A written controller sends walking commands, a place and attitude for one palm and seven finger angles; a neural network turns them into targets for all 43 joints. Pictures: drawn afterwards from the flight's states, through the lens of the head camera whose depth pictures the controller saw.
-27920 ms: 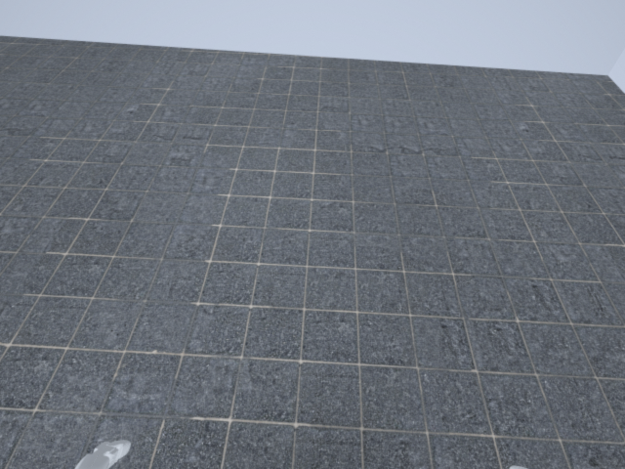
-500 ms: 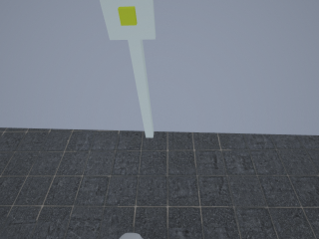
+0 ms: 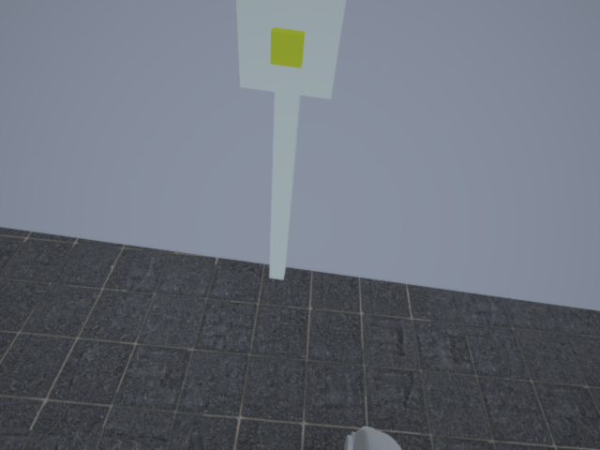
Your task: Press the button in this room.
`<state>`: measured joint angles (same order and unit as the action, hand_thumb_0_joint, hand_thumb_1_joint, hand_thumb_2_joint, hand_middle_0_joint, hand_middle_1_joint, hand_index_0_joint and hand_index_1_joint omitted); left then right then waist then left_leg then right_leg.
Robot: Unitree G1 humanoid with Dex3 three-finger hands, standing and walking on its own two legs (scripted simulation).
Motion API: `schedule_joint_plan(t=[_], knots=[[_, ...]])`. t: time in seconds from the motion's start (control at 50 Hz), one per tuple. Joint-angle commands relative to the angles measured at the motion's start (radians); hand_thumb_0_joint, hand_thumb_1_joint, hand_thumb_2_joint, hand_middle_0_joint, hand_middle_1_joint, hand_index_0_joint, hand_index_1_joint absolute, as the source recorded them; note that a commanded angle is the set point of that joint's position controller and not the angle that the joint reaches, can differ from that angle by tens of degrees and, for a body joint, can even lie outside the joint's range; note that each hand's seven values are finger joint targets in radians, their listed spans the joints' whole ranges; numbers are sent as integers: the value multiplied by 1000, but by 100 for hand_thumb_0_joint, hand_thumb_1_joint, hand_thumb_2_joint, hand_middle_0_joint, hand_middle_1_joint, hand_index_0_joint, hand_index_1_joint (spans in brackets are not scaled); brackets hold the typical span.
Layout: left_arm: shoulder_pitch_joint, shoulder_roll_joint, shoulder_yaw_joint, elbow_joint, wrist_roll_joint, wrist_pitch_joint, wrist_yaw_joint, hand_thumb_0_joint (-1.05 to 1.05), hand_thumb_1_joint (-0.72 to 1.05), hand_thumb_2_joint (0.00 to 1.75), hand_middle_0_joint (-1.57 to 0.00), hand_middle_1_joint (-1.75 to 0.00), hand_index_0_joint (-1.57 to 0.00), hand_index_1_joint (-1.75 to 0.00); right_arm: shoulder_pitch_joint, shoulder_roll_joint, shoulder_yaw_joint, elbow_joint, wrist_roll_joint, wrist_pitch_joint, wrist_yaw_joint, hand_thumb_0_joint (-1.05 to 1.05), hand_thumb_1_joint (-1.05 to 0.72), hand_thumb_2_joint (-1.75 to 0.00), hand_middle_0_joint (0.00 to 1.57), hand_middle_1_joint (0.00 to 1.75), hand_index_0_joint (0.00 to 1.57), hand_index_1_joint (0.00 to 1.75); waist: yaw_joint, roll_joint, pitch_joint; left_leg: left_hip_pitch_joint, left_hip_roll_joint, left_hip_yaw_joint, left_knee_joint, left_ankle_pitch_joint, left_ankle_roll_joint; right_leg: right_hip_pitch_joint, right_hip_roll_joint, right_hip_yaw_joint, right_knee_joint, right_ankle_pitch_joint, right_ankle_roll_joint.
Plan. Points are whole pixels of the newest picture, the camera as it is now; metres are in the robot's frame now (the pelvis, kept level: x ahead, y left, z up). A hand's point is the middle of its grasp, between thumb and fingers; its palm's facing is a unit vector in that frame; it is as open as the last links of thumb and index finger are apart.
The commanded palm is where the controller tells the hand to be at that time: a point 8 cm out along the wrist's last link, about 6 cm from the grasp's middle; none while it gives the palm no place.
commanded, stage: take the last steps up to it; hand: left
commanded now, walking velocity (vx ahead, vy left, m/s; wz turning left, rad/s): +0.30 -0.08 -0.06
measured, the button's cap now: (287, 47) +0.83 +0.10 +0.16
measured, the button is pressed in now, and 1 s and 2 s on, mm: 0 0 0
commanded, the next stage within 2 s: come to a stop and stand still in 0.62 s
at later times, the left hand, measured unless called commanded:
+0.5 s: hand (237, 395) +0.24 +0.11 -0.17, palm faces +0.02 -0.97 -0.22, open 7.2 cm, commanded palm none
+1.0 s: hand (250, 342) +0.34 +0.11 -0.19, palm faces +0.06 -0.97 -0.22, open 7.4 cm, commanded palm none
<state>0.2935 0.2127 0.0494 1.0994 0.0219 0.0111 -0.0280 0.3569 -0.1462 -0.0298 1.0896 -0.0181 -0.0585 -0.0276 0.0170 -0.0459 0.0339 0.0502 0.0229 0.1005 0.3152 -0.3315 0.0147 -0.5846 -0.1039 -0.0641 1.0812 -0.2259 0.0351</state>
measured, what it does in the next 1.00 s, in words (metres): walks ahead: right foot, then left foot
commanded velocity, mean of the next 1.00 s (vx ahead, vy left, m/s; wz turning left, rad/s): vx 0.08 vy -0.03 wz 0.02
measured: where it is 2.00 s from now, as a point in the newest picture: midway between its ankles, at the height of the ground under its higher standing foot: outside the picture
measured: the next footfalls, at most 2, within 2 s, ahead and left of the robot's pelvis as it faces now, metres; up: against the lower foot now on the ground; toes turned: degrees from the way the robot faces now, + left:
right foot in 0.22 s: +0.24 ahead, -0.16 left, +0.00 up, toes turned -9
left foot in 0.70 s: +0.36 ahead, +0.06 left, +0.00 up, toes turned +9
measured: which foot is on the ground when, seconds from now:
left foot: down 0.00-0.24, up 0.26-0.68, down 0.70-1.00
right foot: up 0.00-0.20, down 0.22-0.72, up 0.74-0.98, down 1.00-1.00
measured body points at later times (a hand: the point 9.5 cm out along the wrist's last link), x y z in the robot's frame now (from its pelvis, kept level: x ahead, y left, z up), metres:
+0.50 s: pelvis +0.19 -0.08 +0.00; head +0.20 -0.09 +0.45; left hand +0.24 +0.16 -0.15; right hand +0.22 -0.31 -0.16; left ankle +0.23 +0.08 -0.68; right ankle +0.20 -0.15 -0.74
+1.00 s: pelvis +0.32 -0.08 -0.01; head +0.35 -0.08 +0.44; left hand +0.33 +0.16 -0.17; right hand +0.39 -0.31 -0.17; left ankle +0.32 +0.05 -0.74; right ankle +0.35 -0.19 -0.74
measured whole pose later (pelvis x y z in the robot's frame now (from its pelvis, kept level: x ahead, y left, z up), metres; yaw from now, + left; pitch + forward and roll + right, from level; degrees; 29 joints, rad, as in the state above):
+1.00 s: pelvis +0.32 -0.08 -0.01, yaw +1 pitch -2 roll +2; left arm 0.23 0.18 0.03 1.08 0.02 0.01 0.02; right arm 0.15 -0.15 -0.05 1.08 -0.02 0.01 -0.04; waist 0.02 -0.03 0.10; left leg -0.21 0.04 0.13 0.53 -0.28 -0.02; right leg -0.30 -0.08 -0.07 0.62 -0.25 0.01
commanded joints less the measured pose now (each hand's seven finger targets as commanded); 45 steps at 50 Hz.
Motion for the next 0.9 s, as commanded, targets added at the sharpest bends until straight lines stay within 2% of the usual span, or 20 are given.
schedule_joint_plan(t=[0.0,0.06,0.1,0.14,0.16,0.18,0.2,0.22,0.24,0.28,0.32,0.38,0.56,0.64,0.66,0.68,0.7,0.76,0.82,0.88], knots=[[-129,18,2,-111,-2,-13,-4,0,90,90,-20,-30,-20,-30,100,-131,-23,-7,1,-17,-11,0,-90,-90,20,30,20,30,-36,188,175,-69,258,-100,-125,492,115,-170,-24,-11,-58,63,5],[-231,12,-4,-149,-9,-24,-9,0,90,90,-20,-30,-20,-30,130,-144,-30,12,-10,-17,-13,0,-90,-90,20,30,20,30,-61,187,166,-39,268,-93,-87,582,114,-101,-14,-30,-258,41,-20],[-219,16,-2,-149,-12,-31,-8,0,90,90,-20,-30,-20,-30,117,-166,-37,20,-10,-14,-13,0,-90,-90,20,30,20,30,-46,197,127,-46,269,-66,-43,720,103,35,23,-64,-363,12,-45],[-90,39,5,-113,-11,-44,-3,0,90,90,-20,-30,-20,-30,104,-194,-44,22,-5,-10,-12,0,-90,-90,20,30,20,30,11,188,34,-35,259,-43,115,910,86,231,76,-91,-443,12,-71],[36,64,13,-72,-9,-54,2,0,90,90,-20,-30,-20,-30,97,-199,-48,25,-1,-8,-9,0,-90,-90,20,30,20,30,69,145,-44,-59,228,-30,258,911,57,397,99,-101,-525,78,-81],[180,121,30,-25,1,-70,9,0,90,90,-20,-30,-20,-30,96,-185,-48,19,7,-9,0,0,-90,-90,20,30,20,30,131,75,-138,-220,184,-9,467,736,24,659,41,-31,-554,151,-106],[295,236,60,3,8,-82,25,0,90,90,-20,-30,-20,-30,148,-109,-36,4,22,-11,11,0,-90,-90,20,30,20,30,154,-196,-280,-477,24,23,819,57,-17,894,-253,368,-603,312,-205],[290,275,62,12,-16,-79,31,0,90,90,-20,-30,-20,-30,122,-98,-31,-23,29,-5,7,0,-90,-90,20,30,20,30,123,-205,-300,-558,-20,-89,1044,-269,-6,847,-368,542,-701,393,-278],[172,238,57,-15,-18,-74,35,0,90,90,-20,-30,-20,-30,95,-101,-34,-15,32,4,9,0,-90,-90,20,30,20,30,91,-118,-207,-571,46,-139,1106,-191,8,712,-346,474,-759,149,-282],[-3,154,34,-68,-15,-69,40,0,90,90,-20,-30,-20,-30,16,-76,-38,-33,13,16,21,0,-90,-90,20,30,20,30,31,5,-24,-606,113,-142,1064,-53,6,439,-274,355,-823,-108,-220],[-78,91,13,-83,-8,-76,42,0,90,90,-20,-30,-20,-30,38,-46,-35,-21,-5,40,25,0,-90,-90,20,30,20,30,-27,16,33,-521,125,-118,971,7,-9,243,-216,225,-876,-127,-179],[-87,75,6,-77,-2,-84,40,0,90,90,-20,-30,-20,-30,95,-31,-35,-17,-10,60,31,0,-90,-90,20,30,20,30,-72,-52,26,-476,121,-78,826,46,-35,176,-160,100,-907,-93,-166],[56,94,15,-14,1,-98,38,0,90,90,-20,-30,-20,-30,-165,-40,-27,-107,-3,19,46,0,-90,-90,20,30,20,30,11,-13,36,-514,97,-25,372,64,-48,439,-200,120,-845,158,-214],[67,76,8,4,-12,-85,41,0,90,90,-20,-30,-20,-30,-83,-62,-22,-63,-7,-2,36,0,-90,-90,20,30,20,30,-32,14,-31,-248,42,28,144,198,-37,428,-119,30,-661,299,-144],[85,49,1,2,-13,-83,39,0,90,90,-20,-30,-20,-30,-11,-114,-34,-43,-8,-9,30,0,-90,-90,20,30,20,30,-58,112,-77,-73,111,-65,117,314,-2,318,-64,-9,-504,253,-106],[96,7,-8,-16,-17,-83,36,0,90,90,-20,-30,-20,-30,81,-198,-52,-25,-15,-12,19,0,-90,-90,20,30,20,30,-89,278,-133,94,304,-289,99,473,98,137,35,-89,-304,-11,-54],[59,-2,-17,-38,-14,-84,37,0,90,90,-20,-30,-20,-30,128,-224,-54,-6,-9,3,14,0,-90,-90,20,30,20,30,-101,335,-124,101,427,-394,19,585,194,47,79,-81,-102,-395,-40],[30,-18,-18,-7,-15,-53,49,0,90,90,-20,-30,-20,-30,-82,-113,-10,-36,0,14,-10,0,-90,-90,20,30,20,30,-23,204,23,-206,335,-224,4,776,161,172,-13,38,-159,-305,-20],[81,-31,-22,14,-15,-29,57,0,90,90,-20,-30,-20,-30,-134,-122,-19,-41,1,21,-18,0,-90,-90,20,30,20,30,-9,152,-23,-170,271,-112,42,879,118,269,6,8,-366,-180,-1],[87,9,-10,0,-7,-8,58,0,90,90,-20,-30,-20,-30,-152,-159,-41,-49,8,39,-19,0,-90,-90,20,30,20,30,-7,162,-54,-179,256,-105,69,797,103,312,27,-20,-443,-59,-3]])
